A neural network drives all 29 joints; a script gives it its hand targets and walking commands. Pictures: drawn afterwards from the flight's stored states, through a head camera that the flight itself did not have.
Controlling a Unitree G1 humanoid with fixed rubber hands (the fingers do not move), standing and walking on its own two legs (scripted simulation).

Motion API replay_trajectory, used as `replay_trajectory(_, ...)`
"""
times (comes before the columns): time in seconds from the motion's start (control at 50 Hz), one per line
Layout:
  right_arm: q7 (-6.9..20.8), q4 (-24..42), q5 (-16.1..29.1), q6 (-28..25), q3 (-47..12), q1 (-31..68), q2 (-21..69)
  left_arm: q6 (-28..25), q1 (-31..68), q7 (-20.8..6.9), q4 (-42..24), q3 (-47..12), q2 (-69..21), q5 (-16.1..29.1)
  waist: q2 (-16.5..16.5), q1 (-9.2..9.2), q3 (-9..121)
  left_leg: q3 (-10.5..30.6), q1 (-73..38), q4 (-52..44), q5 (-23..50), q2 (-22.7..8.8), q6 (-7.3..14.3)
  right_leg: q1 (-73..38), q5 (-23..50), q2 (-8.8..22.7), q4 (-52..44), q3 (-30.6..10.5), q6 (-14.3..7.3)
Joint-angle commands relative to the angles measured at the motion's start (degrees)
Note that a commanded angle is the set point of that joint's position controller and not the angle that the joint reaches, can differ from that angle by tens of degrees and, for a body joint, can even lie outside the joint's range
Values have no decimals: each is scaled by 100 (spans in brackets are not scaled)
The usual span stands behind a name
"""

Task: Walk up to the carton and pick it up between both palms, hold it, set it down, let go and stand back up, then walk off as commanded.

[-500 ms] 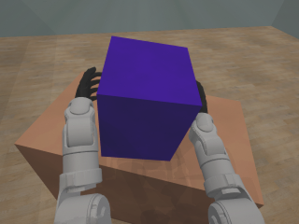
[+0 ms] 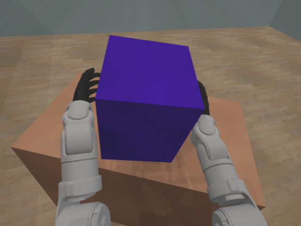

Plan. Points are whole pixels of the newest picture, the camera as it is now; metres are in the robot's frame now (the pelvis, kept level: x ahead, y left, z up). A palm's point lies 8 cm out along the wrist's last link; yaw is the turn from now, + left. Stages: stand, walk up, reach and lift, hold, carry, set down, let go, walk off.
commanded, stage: hold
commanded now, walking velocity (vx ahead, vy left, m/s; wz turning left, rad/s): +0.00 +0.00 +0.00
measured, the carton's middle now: (143, 104) +0.39 -0.01 +0.15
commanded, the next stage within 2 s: none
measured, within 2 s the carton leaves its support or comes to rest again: neither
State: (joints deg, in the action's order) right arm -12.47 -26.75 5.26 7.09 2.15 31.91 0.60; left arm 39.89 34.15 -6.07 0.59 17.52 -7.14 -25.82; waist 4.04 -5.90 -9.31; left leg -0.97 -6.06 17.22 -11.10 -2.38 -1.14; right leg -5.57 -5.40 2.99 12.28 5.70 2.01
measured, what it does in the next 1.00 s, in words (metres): stands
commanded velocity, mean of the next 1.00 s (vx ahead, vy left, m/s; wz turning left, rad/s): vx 0.00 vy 0.00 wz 0.00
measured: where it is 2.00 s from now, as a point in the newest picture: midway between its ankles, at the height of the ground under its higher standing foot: outside the picture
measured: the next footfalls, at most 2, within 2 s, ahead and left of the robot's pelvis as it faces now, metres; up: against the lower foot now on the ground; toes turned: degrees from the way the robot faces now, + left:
none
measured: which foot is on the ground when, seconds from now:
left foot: down 0.00-1.00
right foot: down 0.00-1.00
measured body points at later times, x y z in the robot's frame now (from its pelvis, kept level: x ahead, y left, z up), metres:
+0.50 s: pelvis -0.01 +0.00 +0.00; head -0.03 +0.02 +0.45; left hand +0.38 +0.14 +0.18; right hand +0.36 -0.16 +0.16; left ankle +0.00 +0.13 -0.75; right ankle +0.03 -0.14 -0.75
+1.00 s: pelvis +0.00 +0.00 +0.00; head -0.03 +0.03 +0.45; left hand +0.38 +0.14 +0.18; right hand +0.36 -0.16 +0.16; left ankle +0.00 +0.13 -0.75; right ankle +0.03 -0.14 -0.75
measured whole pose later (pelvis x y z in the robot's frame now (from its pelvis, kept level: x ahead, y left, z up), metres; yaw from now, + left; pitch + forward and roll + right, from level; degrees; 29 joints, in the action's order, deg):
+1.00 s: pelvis +0.00 +0.00 +0.00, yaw +1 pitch -12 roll -1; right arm -12.5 -27.4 4.2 7.1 2.7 32.0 1.6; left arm 39.3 33.7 -6.6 1.8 18.1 -6.3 -25.1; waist 4.8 -6.0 -8.5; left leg -0.9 -6.2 16.2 -10.2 -2.2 -1.2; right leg -5.7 -5.2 3.1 11.8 6.0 1.9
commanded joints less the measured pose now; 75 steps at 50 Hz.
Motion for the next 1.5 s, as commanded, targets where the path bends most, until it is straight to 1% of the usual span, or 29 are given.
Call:
replay_trajectory(0.0, 720, 1390, -26, -361, -1966, 3649, 2292, -142, 2361, -773, 350, -1891, -2191, 618, -140, 144, 1737, -500, 333, -330, 1576, 487, 54, -880, 609, -599, 20, 307, -106)
replay_trajectory(0.04, 717, 1556, 92, -441, -2092, 3566, 2486, -280, 2590, -765, -84, -2302, -2316, 852, -306, -105, 2206, -468, 253, -191, 1964, 492, -29, -968, 962, -619, 138, 315, -73)
replay_trajectory(0.1, 662, 1536, 107, -426, -2074, 3470, 2461, -317, 2505, -735, -150, -2455, -2379, 896, -364, -144, 2357, -407, -47, -55, 2291, 477, -87, -899, 1138, -654, 120, 283, -76)
replay_trajectory(0.16, 723, 1331, 65, -394, -2075, 3545, 2484, -245, 2525, -710, 108, -2122, -2332, 722, -505, 94, 1929, -477, 318, -311, 1651, 494, -36, -898, 667, -592, 69, 305, -110)
replay_trajectory(0.22, 818, 1032, -196, -382, -1655, 3883, 2418, -213, 2921, -793, 563, -1842, -2196, 551, -329, 32, 1336, -544, 834, -592, 469, 496, 97, -695, -217, -523, -44, 320, -121)
replay_trajectory(0.32, 682, 1506, 152, -479, -2113, 3750, 2468, -353, 2480, -725, 210, -2202, -2257, 857, -321, 21, 2446, -473, 176, -112, 1879, 557, 4, -1115, 1284, -565, 191, 262, -46)
replay_trajectory(0.4, 761, 559, -118, -291, -1754, 3477, 2406, -259, 2735, -812, 493, -1624, -1986, 487, -305, 155, 1227, -568, 683, -582, 719, 503, 170, -731, -36, -471, -60, 273, -117)
replay_trajectory(0.42, 777, 690, -282, -292, -1594, 3616, 2428, -224, 2769, -858, 718, -1529, -2013, 460, -140, 34, 1310, -595, 808, -646, 390, 515, 197, -863, -108, -445, -96, 269, -86)
replay_trajectory(0.44, 791, 796, -208, -385, -1592, 3783, 2447, -208, 2835, -848, 663, -1599, -2105, 512, -132, 144, 1305, -652, 747, -676, 592, 515, 205, -747, -106, -474, -113, 273, -96)
replay_trajectory(0.54, 688, 1329, 29, -599, -1935, 3666, 2403, -472, 2836, -694, -71, -2395, -2393, 966, -499, -146, 2706, -433, -194, -8, 2536, 477, -120, -743, 1024, -658, 127, 337, -82)
replay_trajectory(0.56, 661, 1191, -49, -555, -1832, 3593, 2435, -462, 2802, -702, 208, -2248, -2313, 888, -395, -221, 2522, -404, -105, -50, 2218, 492, -56, -625, 858, -646, 81, 325, -96)
replay_trajectory(0.64, 833, 733, -42, -357, -1710, 3656, 2311, -226, 2602, -693, 369, -1807, -2141, 472, -621, 179, 1368, -508, 300, -421, 1272, 424, 2, -584, -13, -568, -75, 274, -213)
replay_trajectory(0.66, 806, 946, -81, -433, -1753, 3638, 2316, -272, 2650, -741, 204, -1935, -2129, 642, -276, 56, 1701, -537, 441, -397, 1288, 461, 1, -786, 297, -590, 9, 354, -141)
replay_trajectory(0.7, 748, 1408, 130, -472, -2003, 3914, 2341, -238, 2566, -727, 119, -2106, -2249, 753, -196, 182, 2045, -503, 242, -201, 1814, 493, -3, -839, 728, -640, 81, 311, -61)
replay_trajectory(0.74, 731, 1284, 54, -463, -1905, 3803, 2443, -256, 2670, -755, 234, -2103, -2242, 795, -141, -28, 1972, -526, 242, -237, 1595, 506, 29, -923, 791, -593, 48, 262, -92)
replay_trajectory(0.8, 745, 1138, 24, -382, -1874, 3640, 2438, -279, 2661, -745, 152, -2045, -2143, 752, -348, 3, 1844, -475, 339, -289, 1436, 490, 8, -790, 550, -568, 67, 291, -130)
replay_trajectory(0.86, 673, 1532, 169, -458, -2110, 3630, 2419, -346, 2549, -710, -209, -2439, -2316, 921, -399, -77, 2325, -396, -86, -3, 2512, 494, -105, -908, 1260, -655, 154, 299, -54)
replay_trajectory(0.96, 697, 1194, -72, -360, -1838, 3344, 2415, -266, 2589, -834, 122, -2123, -2172, 805, -314, -184, 1566, -446, 369, -320, 1600, 476, -43, -806, 471, -582, -4, 292, -107)
replay_trajectory(1.04, 765, 1323, 68, -451, -1963, 3605, 2432, -330, 2816, -684, -174, -2355, -2321, 853, -766, -85, 2165, -409, 119, -234, 1969, 427, -106, -692, 515, -646, 78, 367, -138)
replay_trajectory(1.1, 713, 1500, -43, -438, -1892, 3794, 2417, -366, 2734, -739, 307, -2240, -2221, 864, -193, -34, 1901, -494, 303, -228, 1534, 505, 23, -680, 636, -607, 57, 258, -56)
replay_trajectory(1.14, 740, 1198, -94, -416, -1807, 3611, 2500, -365, 2724, -762, 306, -2173, -2206, 815, -234, -109, 1876, -497, 400, -377, 1211, 491, 59, -699, 464, -529, 25, 283, -83)
replay_trajectory(1.26, 763, 1287, -83, -479, -1855, 3980, 2439, -329, 2757, -769, 543, -1794, -2036, 662, -45, 148, 1897, -588, 623, -448, 951, 526, 147, -897, 380, -522, 27, 267, -32)
replay_trajectory(1.28, 805, 1174, -23, -507, -1857, 3753, 2493, -397, 2832, -712, 108, -2134, -2271, 793, -371, 10, 2177, -508, 413, -418, 1375, 506, 23, -867, 546, -530, 88, 294, -83)
replay_trajectory(1.34, 750, 1160, -134, -477, -1863, 3641, 2565, -414, 2723, -763, 401, -1986, -2117, 690, -167, -11, 2033, -516, 394, -339, 1241, 548, 129, -910, 718, -495, 76, 259, -37)
replay_trajectory(1.36, 755, 999, -121, -430, -1868, 3612, 2494, -342, 2631, -741, 427, -1764, -2125, 586, -232, 173, 1860, -545, 402, -435, 1279, 508, 156, -899, 667, -514, 21, 274, -43)
replay_trajectory(1.4, 741, 1111, -91, -497, -1798, 3722, 2445, -347, 2696, -763, 393, -1995, -2136, 670, -285, -73, 1932, -544, 377, -372, 1184, 531, 93, -810, 548, -508, 41, 303, -50)
replay_trajectory(1.44, 799, 934, -27, -500, -1823, 3701, 2443, -328, 2687, -723, 372, -2003, -2303, 710, -473, 24, 1901, -521, 341, -365, 1416, 460, 25, -781, 433, -573, 12, 327, -130)
replay_trajectory(1.46, 823, 778, -78, -462, -1649, 3455, 2397, -398, 2916, -710, 106, -2197, -2196, 763, -476, -227, 1896, -465, 295, -311, 1365, 457, -35, -685, 295, -558, 14, 300, -151)
replay_trajectory(1.48, 818, 1286, 2, -596, -1859, 3766, 2566, -396, 2779, -703, 40, -2312, -2398, 896, -452, -95, 2272, -431, 61, -163, 2029, 426, -70, -681, 670, -640, 113, 377, -141)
